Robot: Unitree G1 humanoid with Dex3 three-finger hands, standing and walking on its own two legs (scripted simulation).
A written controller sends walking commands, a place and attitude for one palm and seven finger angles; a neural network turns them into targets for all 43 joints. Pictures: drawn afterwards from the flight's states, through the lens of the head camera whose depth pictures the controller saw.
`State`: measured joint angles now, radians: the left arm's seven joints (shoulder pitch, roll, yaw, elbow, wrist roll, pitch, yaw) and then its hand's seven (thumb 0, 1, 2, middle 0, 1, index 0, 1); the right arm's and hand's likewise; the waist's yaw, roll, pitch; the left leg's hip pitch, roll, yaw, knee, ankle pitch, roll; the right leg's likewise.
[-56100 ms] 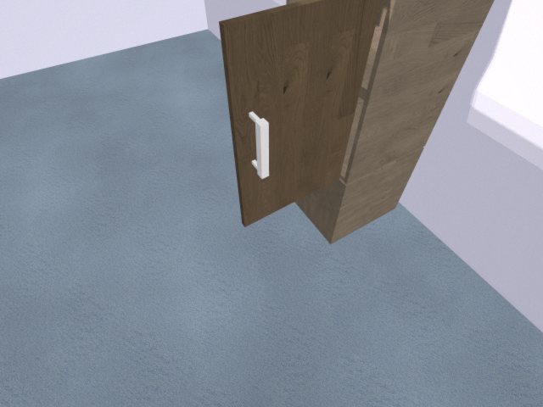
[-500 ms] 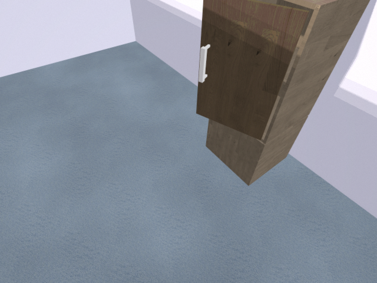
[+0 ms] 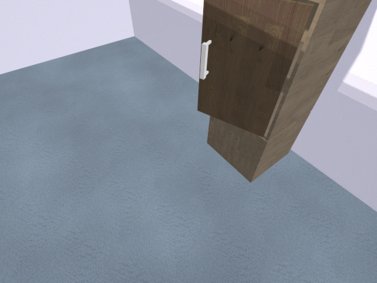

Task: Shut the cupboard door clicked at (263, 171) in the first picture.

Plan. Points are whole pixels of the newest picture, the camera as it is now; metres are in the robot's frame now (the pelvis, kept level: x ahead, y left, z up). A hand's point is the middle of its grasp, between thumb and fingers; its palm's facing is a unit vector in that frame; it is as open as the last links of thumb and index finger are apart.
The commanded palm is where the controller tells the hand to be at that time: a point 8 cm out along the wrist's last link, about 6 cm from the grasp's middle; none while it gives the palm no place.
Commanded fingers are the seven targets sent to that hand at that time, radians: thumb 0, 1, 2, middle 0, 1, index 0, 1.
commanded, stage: look to check the result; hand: left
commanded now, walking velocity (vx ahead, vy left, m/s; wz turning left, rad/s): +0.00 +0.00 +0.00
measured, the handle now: (206, 60) +0.99 -0.02 -0.03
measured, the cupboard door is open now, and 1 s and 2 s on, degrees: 21 21 21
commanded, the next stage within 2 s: walk to a spot facing it in 0.12 s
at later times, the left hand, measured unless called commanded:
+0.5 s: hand out of the picture +0.01 +0.18 -0.18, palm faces +0.12 -0.97 -0.22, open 7.4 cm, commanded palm none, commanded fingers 0.00 0.90 0.90 -0.20 -0.30 -0.20 -0.30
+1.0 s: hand out of the picture +0.08 +0.23 -0.15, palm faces +0.34 -0.91 -0.25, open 7.4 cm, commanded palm none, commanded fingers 0.00 0.90 0.90 -0.20 -0.30 -0.20 -0.30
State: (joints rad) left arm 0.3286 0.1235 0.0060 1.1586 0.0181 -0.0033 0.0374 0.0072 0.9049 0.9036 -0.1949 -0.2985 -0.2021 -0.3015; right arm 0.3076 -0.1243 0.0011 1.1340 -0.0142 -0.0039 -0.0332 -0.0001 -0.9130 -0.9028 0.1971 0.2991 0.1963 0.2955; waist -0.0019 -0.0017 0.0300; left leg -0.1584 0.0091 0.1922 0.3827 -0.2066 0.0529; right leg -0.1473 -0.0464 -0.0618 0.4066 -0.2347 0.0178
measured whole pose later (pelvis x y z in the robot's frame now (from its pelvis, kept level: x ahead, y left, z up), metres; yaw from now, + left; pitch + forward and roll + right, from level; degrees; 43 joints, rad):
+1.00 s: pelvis +0.04 -0.01 +0.00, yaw +23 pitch +3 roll -1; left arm 0.11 0.24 0.07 0.88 0.03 0.02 -0.03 0.01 0.90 0.90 -0.20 -0.30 -0.20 -0.30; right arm 0.31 -0.23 -0.05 0.95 -0.04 0.00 -0.01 0.00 -0.91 -0.90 0.20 0.30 0.20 0.30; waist -0.05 0.02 0.05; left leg -0.27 -0.06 -0.12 0.42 -0.20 0.05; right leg -0.46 -0.04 0.01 0.82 -0.34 0.08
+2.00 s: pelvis +0.26 +0.07 -0.01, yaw +61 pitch +3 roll -1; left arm 0.06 0.23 0.05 0.78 0.02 0.03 0.01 0.01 0.90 0.90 -0.20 -0.30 -0.20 -0.30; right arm 0.25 -0.21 -0.06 0.91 -0.03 0.04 0.00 0.00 -0.91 -0.90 0.20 0.30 0.20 0.30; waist -0.05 0.02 0.07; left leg -0.35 -0.07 -0.13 0.54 -0.23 0.03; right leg -0.36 0.00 0.01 0.65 -0.31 0.08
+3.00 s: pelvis +0.30 +0.13 -0.01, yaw +99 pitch +1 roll +1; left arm 0.25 0.18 0.04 0.86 0.03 0.00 0.01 0.01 0.90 0.90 -0.20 -0.30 -0.21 -0.30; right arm 0.24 -0.25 -0.08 0.92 -0.03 0.07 0.03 0.01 -0.91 -0.90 0.20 0.30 0.20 0.30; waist -0.03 0.03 0.05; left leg -0.56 -0.02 -0.02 1.13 -0.40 -0.04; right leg -0.17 -0.07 -0.11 0.49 -0.34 0.00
